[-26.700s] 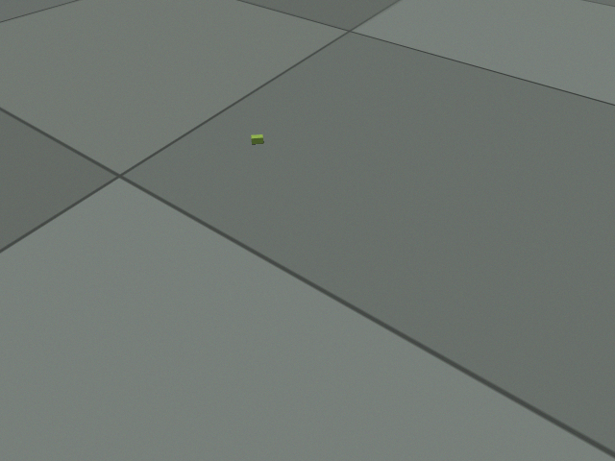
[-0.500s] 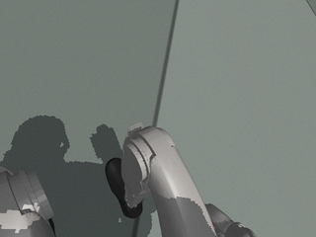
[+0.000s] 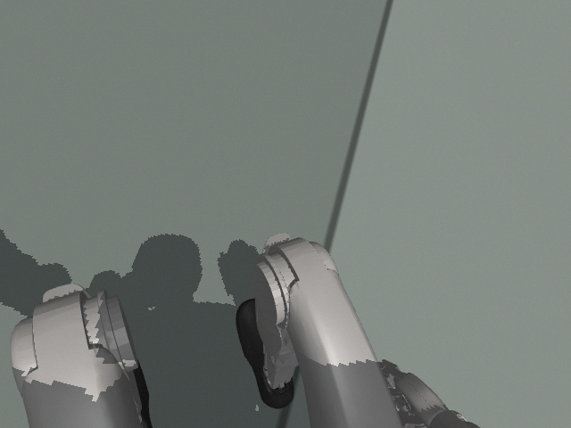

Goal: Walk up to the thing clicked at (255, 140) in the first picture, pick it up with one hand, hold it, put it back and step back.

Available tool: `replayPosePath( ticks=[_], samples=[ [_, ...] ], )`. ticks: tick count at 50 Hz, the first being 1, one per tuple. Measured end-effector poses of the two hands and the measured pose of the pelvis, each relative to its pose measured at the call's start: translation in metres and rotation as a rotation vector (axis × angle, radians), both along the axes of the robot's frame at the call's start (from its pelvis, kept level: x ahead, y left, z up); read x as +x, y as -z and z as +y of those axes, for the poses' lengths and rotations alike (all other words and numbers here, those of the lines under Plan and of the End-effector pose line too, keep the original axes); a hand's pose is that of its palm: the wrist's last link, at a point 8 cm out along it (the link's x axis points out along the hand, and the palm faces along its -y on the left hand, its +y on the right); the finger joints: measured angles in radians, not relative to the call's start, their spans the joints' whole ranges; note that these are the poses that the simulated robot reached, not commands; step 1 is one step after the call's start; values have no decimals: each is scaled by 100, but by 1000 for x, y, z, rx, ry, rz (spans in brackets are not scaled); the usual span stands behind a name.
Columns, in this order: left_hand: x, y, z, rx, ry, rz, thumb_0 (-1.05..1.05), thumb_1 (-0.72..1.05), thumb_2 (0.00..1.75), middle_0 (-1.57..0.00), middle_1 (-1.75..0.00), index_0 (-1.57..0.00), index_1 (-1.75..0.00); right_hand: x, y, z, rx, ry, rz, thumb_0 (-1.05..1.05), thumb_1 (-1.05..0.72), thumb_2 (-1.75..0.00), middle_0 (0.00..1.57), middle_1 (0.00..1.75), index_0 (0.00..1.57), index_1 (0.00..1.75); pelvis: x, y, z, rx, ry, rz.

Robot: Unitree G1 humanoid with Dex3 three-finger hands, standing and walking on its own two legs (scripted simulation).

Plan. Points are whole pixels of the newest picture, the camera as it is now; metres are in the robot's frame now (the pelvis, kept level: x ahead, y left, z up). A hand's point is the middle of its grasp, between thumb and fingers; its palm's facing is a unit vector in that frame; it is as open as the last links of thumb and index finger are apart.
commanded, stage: settle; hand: left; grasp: from above
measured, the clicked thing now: out of the picture +0.47 +0.38 -0.21
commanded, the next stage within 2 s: lift in 0.16 s
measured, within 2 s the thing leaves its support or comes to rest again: neither
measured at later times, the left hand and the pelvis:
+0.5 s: hand out of the picture +0.45 +0.37 -0.12, palm faces -0.44 -0.15 -0.88, open 6.4 cm; pelvis -0.01 +0.00 +0.02, yaw +3 degrees
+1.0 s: hand out of the picture +0.37 +0.35 +0.05, palm faces -0.41 -0.18 -0.89, open 5.9 cm; pelvis -0.01 +0.00 +0.13, yaw +8 degrees
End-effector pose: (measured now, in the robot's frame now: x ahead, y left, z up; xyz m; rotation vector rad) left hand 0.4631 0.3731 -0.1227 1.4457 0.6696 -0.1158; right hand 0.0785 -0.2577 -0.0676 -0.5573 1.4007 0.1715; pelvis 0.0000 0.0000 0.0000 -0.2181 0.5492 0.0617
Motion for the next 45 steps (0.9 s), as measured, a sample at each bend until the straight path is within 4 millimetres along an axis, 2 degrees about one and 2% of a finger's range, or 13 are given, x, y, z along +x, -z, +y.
replayPosePath(
  ticks=[16, 27, 35, 45],
  samples=[
    [-2, -38, -2, 12, 42, -59, -15, 29, 20, -75, -26, -115, -28, -13, 0, -9, -62, 83, 15, 0, -89, -89, 20, 29, 20, 30, -6, -5, -3, 22, -18, 13],
    [-16, -68, -1, -10, 16, -22, -16, 32, 12, -75, -25, -119, -25, -17, -11, -4, -47, 146, 17, 0, -90, -90, 20, 29, 20, 30, -7, -26, -1, 33, -35, 43],
    [-44, -111, 2, -16, 16, -25, -17, 32, 11, -76, -24, -122, -23, -2, -27, -6, -36, 173, -18, 0, -90, -90, 20, 29, 20, 30, -8, -52, -2, 53, -52, 64],
    [-76, -185, -5, -39, 33, -41, -18, 33, 12, -74, -23, -124, -24, 42, -65, 1, 6, 168, -158, 0, -90, -90, 20, 29, 20, 30, -8, -102, -3, 80, -67, 55]
  ],
)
